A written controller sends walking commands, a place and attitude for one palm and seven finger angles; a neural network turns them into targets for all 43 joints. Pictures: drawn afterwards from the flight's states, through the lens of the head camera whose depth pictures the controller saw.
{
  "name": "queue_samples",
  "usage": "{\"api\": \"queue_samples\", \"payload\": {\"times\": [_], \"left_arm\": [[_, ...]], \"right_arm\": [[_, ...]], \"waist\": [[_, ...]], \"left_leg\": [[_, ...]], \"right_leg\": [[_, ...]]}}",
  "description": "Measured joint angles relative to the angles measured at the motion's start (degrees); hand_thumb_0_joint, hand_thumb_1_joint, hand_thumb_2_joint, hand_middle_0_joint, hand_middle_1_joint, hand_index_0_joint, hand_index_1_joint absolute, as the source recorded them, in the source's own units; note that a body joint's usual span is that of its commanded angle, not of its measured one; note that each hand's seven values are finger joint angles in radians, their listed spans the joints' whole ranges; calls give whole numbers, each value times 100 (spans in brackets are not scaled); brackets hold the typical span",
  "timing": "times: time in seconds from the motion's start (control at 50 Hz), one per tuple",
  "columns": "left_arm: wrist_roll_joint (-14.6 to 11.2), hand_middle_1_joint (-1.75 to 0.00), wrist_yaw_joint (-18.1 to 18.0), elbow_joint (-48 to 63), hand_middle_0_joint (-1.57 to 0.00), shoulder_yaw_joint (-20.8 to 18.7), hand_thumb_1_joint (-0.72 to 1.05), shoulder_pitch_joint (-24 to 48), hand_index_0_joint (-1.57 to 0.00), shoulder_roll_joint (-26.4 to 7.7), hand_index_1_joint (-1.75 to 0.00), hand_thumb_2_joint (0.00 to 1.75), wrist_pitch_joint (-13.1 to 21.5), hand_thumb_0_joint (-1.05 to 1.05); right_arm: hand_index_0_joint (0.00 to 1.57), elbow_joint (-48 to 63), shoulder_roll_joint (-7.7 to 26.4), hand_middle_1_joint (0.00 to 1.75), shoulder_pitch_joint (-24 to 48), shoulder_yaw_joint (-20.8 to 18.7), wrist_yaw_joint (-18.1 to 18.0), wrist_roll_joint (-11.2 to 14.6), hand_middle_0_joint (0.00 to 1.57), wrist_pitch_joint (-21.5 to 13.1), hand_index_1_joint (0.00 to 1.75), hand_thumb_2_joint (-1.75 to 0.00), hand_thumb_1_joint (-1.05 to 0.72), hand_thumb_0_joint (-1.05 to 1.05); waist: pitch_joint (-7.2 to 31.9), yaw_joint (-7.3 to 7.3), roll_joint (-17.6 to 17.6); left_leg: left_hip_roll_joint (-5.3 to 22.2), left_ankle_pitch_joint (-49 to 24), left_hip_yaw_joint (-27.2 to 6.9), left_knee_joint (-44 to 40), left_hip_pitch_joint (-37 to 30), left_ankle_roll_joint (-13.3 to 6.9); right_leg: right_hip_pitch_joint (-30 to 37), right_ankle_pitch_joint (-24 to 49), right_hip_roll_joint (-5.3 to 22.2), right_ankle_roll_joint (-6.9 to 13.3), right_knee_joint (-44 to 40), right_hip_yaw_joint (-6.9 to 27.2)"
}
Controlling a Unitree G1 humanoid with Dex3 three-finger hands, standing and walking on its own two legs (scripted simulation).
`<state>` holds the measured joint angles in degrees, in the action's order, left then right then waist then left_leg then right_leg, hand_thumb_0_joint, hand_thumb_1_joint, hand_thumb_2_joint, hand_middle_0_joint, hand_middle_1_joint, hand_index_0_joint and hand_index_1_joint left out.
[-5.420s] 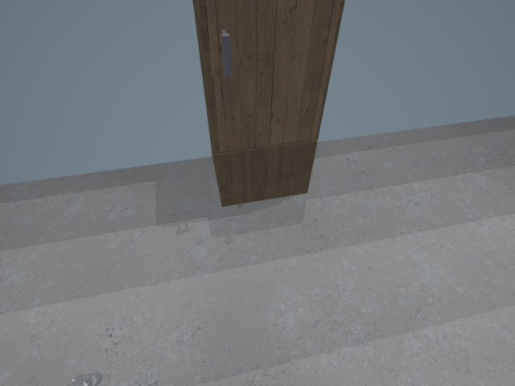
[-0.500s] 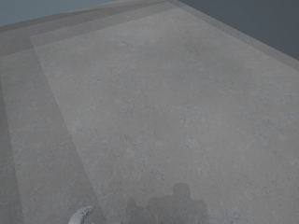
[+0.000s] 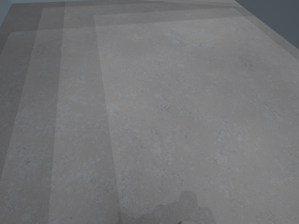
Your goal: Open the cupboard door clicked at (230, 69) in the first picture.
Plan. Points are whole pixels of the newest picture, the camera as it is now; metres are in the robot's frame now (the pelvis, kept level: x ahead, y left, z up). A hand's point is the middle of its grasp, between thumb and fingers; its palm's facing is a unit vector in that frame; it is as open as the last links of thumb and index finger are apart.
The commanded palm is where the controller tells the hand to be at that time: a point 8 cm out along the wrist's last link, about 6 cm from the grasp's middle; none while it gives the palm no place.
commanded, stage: turn to face it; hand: left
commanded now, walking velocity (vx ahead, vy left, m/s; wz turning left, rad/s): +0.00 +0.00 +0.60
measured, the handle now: out of the picture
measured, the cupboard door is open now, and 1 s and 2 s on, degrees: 0 0 0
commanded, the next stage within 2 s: none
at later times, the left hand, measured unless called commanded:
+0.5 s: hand out of the picture -0.04 +0.13 -0.15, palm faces +0.36 -0.90 -0.26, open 7.4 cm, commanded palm none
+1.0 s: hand out of the picture -0.07 +0.18 -0.15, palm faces +0.62 -0.73 -0.29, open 7.4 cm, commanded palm none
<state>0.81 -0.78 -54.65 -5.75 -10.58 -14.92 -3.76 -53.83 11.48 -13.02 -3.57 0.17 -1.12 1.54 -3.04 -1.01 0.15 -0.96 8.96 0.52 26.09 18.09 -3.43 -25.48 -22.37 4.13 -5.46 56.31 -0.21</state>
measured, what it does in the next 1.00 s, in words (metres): steps on the spot, turning left: right foot, then left foot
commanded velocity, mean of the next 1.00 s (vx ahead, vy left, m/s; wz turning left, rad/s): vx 0.00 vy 0.00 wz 0.60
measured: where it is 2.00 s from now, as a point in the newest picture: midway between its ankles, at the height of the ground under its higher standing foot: outside the picture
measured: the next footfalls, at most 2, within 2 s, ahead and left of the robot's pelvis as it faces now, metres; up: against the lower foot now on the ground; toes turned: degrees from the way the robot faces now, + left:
right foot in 0.20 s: +0.03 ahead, -0.16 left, +0.00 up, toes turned +6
left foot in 0.66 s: -0.08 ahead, +0.08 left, +0.00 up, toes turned +33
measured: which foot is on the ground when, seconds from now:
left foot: down 0.00-0.18, up 0.20-0.64, down 0.66-1.00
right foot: up 0.00-0.18, down 0.20-0.66, up 0.68-0.98, down 1.00-1.00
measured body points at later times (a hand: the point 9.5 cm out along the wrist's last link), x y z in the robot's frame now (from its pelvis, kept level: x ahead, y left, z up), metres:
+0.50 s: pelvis -0.03 -0.07 +0.00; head +0.01 -0.08 +0.45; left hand -0.06 +0.17 -0.13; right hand +0.13 -0.30 -0.15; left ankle -0.09 +0.08 -0.67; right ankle -0.01 -0.17 -0.74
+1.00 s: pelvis -0.02 -0.06 -0.01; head +0.02 -0.05 +0.43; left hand -0.10 +0.22 -0.13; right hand +0.21 -0.21 -0.16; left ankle -0.11 +0.06 -0.74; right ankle +0.06 -0.15 -0.74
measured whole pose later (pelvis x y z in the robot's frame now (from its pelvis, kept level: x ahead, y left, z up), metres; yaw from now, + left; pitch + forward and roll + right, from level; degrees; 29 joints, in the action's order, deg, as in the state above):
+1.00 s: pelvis -0.02 -0.06 -0.01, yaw +39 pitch +1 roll +1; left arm 0.4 0.1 -48.2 -3.4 -9.2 -13.9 -1.6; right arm -51.4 14.0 -9.1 -3.9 1.1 -1.0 3.2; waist -4.1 -0.6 -1.4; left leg -1.0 17.7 -5.4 34.1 17.1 1.9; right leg -18.2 -17.9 2.9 -4.5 35.3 -3.1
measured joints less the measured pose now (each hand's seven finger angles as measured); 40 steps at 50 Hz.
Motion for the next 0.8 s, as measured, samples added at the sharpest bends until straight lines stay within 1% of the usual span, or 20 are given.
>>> {"api": "queue_samples", "payload": {"times": [0.1,0.16,0.18,0.2,0.24,0.26,0.3,0.32,0.38,0.42,0.48,0.58,0.62,0.64,0.66,0.68,0.7,0.72,0.76,0.8], "left_arm": [[-23,-29,-2,167,-20,72,91,133,-19,90,-29,90,19,1],[-48,-29,8,309,-20,140,90,151,-19,199,-29,90,83,1],[-48,-29,14,375,-20,164,90,111,-19,223,-29,90,125,1],[-18,-29,8,422,-20,184,90,70,-19,258,-29,90,179,1],[8,-29,-8,446,-20,267,90,1,-20,381,-29,90,189,1],[8,-29,-10,448,-20,292,90,-58,-20,421,-29,90,188,1],[9,-29,-11,422,-20,327,90,-158,-20,468,-30,90,193,1],[13,-29,-13,401,-20,339,90,-189,-20,483,-30,90,200,1],[18,-29,-8,358,-21,380,90,-251,-20,513,-30,90,242,1],[28,-29,-3,341,-21,398,90,-283,-20,532,-30,90,269,1],[51,-29,9,321,-21,408,90,-336,-20,533,-30,90,291,1],[79,-30,31,230,-21,354,90,-426,-20,396,-30,90,266,1],[72,-30,35,177,-21,299,90,-461,-20,294,-30,90,232,1],[52,-30,40,166,-21,267,90,-505,-20,242,-30,90,212,1],[26,-30,53,160,-21,228,90,-542,-20,190,-30,90,179,1],[18,-30,52,129,-21,190,90,-506,-20,101,-30,90,117,1],[21,-29,35,105,-21,162,90,-461,-20,25,-30,90,43,1],[19,-29,18,78,-21,134,90,-413,-20,-27,-30,90,-11,1],[4,-29,17,69,-20,92,90,-301,-20,-87,-29,90,-49,1],[-7,-29,42,140,-20,78,90,-192,-20,-108,-29,90,-23,1]], "right_arm": [[20,61,136,30,99,-69,45,-20,20,92,30,-90,-90,0],[20,115,232,30,135,-128,71,-31,20,171,30,-90,-90,0],[20,143,258,30,124,-153,79,-22,20,201,30,-90,-90,0],[20,162,286,30,123,-187,83,-2,20,234,30,-90,-90,0],[20,142,369,30,134,-253,80,-25,20,297,30,-90,-90,0],[20,127,393,30,134,-266,95,-37,20,323,30,-90,-90,0],[20,123,424,30,140,-270,142,-44,20,337,30,-90,-91,0],[20,132,430,30,139,-267,161,-41,20,326,30,-90,-91,0],[20,121,428,30,131,-248,188,-31,19,327,30,-90,-91,0],[20,75,420,30,144,-231,192,-25,19,358,30,-90,-91,0],[19,-3,404,30,232,-190,192,-13,19,405,30,-90,-91,0],[19,16,342,30,503,-90,184,29,19,359,30,-90,-91,0],[19,99,311,30,588,-50,181,39,19,288,30,-90,-91,0],[19,161,314,30,610,-31,188,37,19,234,30,-90,-91,0],[19,224,326,30,628,-26,191,26,19,162,30,-90,-91,0],[20,248,280,30,680,-25,176,30,19,103,30,-90,-91,0],[20,268,240,30,708,-5,163,37,19,56,30,-90,-91,0],[20,289,210,30,704,17,139,34,19,19,30,-90,-91,0],[20,307,168,30,663,42,85,19,20,-6,30,-90,-90,0],[20,291,149,30,623,61,61,7,20,11,30,-90,-90,0]], "waist": [[19,-67,-132],[53,-90,-231],[90,-79,-239],[118,-46,-252],[110,-27,-373],[115,-15,-368],[95,-23,-333],[70,-39,-310],[-2,-49,-225],[-47,-28,-177],[-113,51,-110],[-213,218,19],[-222,254,85],[-197,262,100],[-157,250,89],[-192,259,184],[-224,278,240],[-231,277,248],[-229,253,211],[-231,236,164]], "left_leg": [[-107,-124,-358,69,175,132],[-189,-171,-589,188,337,262],[-241,-158,-655,286,425,317],[-284,200,-688,586,592,376],[-280,1124,-608,1695,985,466],[-265,1286,-500,2290,1154,488],[-147,1199,-293,3289,1393,557],[-66,1108,-213,3615,1445,602],[165,993,-78,3974,1390,729],[287,1066,-29,3826,1232,787],[406,1302,73,3280,912,820],[412,1578,345,2055,299,729],[373,1337,493,1359,-16,665],[357,959,551,869,-225,610],[352,722,513,623,-301,472],[283,824,489,755,-225,380],[248,955,454,872,-183,328],[239,1031,392,907,-172,305],[225,1004,236,792,-221,308],[197,865,88,597,-299,336]], "right_leg": [[340,-167,-162,73,-749,16],[741,-32,-294,171,-1622,-38],[967,112,-304,228,-2136,-80],[1076,147,-295,386,-2458,-103],[1095,335,-278,585,-2431,-294],[1153,417,-229,624,-2487,-367],[1302,544,-136,650,-2678,-509],[1366,585,-92,656,-2758,-586],[1473,617,43,672,-2871,-818],[1503,601,131,675,-2881,-979],[1479,549,269,653,-2815,-1195],[1335,414,505,539,-2549,-1504],[1249,299,618,455,-2327,-1639],[1162,196,678,401,-2122,-1696],[985,70,720,321,-1765,-1657],[758,-337,749,227,-1255,-1391],[525,-663,685,161,-707,-1086],[316,-807,584,110,-210,-848],[4,-691,416,39,448,-551],[-157,-462,317,-6,609,-386]]}}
